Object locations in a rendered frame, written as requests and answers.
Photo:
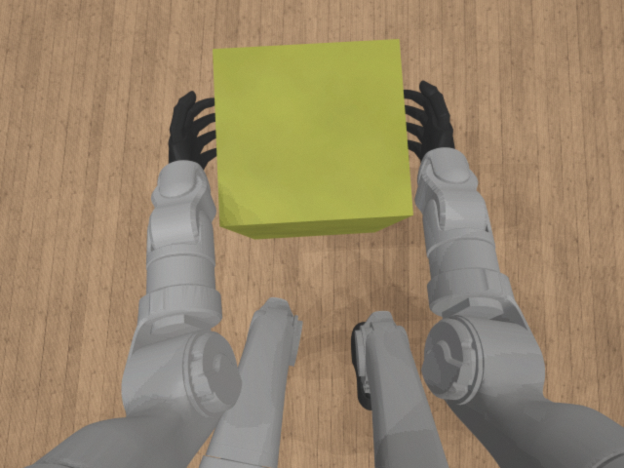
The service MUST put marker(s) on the robot right hand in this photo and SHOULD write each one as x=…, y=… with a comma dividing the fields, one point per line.
x=437, y=130

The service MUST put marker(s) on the carton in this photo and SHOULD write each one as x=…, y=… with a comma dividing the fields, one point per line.
x=311, y=139

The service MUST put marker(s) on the left robot forearm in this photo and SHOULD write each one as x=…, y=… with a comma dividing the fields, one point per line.
x=180, y=258

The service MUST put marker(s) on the left robot upper arm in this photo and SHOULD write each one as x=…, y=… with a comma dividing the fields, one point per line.
x=175, y=392

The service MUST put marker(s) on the robot thigh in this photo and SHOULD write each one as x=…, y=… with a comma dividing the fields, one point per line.
x=248, y=435
x=404, y=430

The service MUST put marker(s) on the right robot forearm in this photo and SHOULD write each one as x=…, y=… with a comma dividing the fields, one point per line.
x=465, y=275

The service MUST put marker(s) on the robot left thigh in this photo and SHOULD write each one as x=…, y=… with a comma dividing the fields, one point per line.
x=248, y=435

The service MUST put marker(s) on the robot left hand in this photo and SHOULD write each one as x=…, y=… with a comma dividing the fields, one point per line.
x=184, y=144

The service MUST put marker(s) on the robot right thigh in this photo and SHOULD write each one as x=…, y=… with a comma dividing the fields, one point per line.
x=404, y=430

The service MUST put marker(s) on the right robot upper arm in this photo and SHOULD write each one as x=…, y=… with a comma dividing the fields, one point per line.
x=491, y=374

